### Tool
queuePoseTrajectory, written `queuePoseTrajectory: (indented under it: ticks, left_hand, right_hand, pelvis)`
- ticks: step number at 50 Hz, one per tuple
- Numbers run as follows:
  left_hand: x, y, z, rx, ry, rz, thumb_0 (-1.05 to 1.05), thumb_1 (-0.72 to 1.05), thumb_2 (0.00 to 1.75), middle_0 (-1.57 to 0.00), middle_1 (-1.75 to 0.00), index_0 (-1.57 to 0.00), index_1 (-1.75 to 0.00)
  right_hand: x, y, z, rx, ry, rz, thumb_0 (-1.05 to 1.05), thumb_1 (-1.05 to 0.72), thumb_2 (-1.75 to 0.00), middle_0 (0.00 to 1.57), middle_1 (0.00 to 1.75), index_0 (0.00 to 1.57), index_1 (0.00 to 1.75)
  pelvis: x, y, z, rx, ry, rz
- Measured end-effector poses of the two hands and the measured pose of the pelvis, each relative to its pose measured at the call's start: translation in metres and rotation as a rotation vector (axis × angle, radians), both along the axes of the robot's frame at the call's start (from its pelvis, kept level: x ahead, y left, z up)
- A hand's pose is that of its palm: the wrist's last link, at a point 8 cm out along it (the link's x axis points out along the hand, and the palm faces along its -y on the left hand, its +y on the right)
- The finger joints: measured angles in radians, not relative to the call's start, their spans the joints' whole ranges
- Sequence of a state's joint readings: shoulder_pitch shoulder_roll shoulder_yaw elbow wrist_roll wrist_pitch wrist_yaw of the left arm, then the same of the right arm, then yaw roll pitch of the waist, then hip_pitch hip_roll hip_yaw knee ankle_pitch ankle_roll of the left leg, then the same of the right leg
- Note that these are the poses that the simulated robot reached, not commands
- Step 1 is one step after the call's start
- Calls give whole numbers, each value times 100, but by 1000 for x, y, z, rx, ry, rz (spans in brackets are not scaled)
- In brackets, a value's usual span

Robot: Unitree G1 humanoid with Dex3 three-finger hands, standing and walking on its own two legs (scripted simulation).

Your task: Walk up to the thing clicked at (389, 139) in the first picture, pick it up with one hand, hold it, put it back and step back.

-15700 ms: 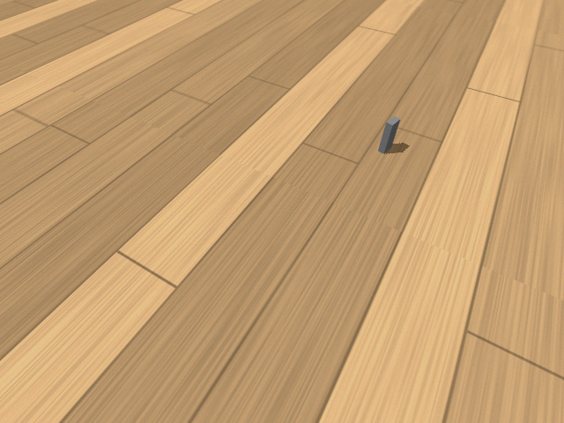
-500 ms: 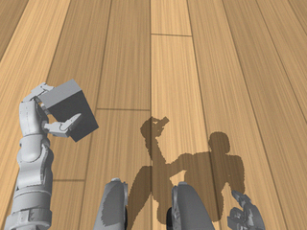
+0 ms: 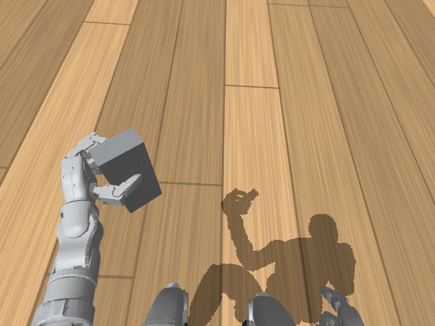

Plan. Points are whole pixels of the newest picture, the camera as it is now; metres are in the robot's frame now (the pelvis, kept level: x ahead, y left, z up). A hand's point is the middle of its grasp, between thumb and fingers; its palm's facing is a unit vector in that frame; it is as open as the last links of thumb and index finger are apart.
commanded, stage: hold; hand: left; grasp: from the side
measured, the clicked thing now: (131, 175) +0.37 +0.18 +0.01
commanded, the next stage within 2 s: crouch in 1.00 s
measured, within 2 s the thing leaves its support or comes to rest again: neither
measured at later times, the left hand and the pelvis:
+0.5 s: hand (121, 153) +0.37 +0.18 +0.08, palm faces +0.29 -0.96 -0.02, open 8.5 cm; pelvis +0.02 -0.01 +0.03, yaw +0 degrees
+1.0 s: hand (120, 156) +0.36 +0.18 +0.10, palm faces +0.29 -0.96 -0.01, open 8.5 cm; pelvis +0.02 -0.01 +0.04, yaw +0 degrees
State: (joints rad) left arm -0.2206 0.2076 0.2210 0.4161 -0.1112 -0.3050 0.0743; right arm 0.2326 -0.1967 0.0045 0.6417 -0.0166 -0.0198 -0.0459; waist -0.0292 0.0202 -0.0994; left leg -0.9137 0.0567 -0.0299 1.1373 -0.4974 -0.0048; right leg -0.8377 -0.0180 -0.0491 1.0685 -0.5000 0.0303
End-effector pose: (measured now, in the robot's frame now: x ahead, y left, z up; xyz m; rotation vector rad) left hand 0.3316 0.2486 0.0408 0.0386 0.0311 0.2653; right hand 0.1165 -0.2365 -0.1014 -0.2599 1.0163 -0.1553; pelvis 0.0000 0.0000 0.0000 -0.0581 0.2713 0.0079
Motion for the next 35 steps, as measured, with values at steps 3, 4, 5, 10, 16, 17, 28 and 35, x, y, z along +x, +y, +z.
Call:
queuePoseTrajectory:
  ticks: [3,4,5,10,16,17,28,35]
  left_hand:
    - [2,-3,7,-9,-7,5,-1,-34,107,-91,-125,-91,-120]
    - [2,-5,9,-10,-10,5,-1,-34,107,-91,-125,-91,-120]
    - [3,-6,12,-12,-13,6,-1,-34,106,-91,-125,-91,-119]
    - [5,-12,21,-12,-15,11,-1,-33,104,-91,-124,-91,-119]
    - [7,-17,31,-19,-21,20,-1,-32,103,-91,-123,-91,-118]
    - [8,-18,32,-19,-22,21,-1,-32,103,-91,-123,-91,-118]
    - [6,-24,44,-18,-29,22,-1,-32,103,-91,-124,-90,-119]
    - [2,-26,49,-20,-32,25,-1,-32,103,-91,-124,-90,-119]
  right_hand:
    - [2,0,5,2,2,0,1,-90,-89,21,30,20,30]
    - [3,-1,7,1,2,1,1,-90,-89,21,30,20,30]
    - [4,-1,8,1,3,1,1,-90,-89,21,30,20,30]
    - [9,-5,16,-4,2,0,1,-89,-88,21,30,20,30]
    - [15,-10,24,-9,-5,-1,1,-89,-88,21,30,20,30]
    - [16,-11,25,-9,-7,-1,1,-89,-88,21,30,20,30]
    - [23,-15,34,-1,-21,1,1,-90,-89,20,30,20,30]
    - [25,-16,37,9,-27,2,1,-90,-89,20,30,20,30]
  pelvis:
    - [3,-1,6,3,-11,1]
    - [4,-2,7,4,-16,1]
    - [5,-2,9,5,-19,1]
    - [11,-4,17,10,-36,2]
    - [16,-7,24,15,-55,3]
    - [17,-7,25,15,-58,3]
    - [20,-11,33,22,-86,4]
    - [20,-13,36,25,-98,3]
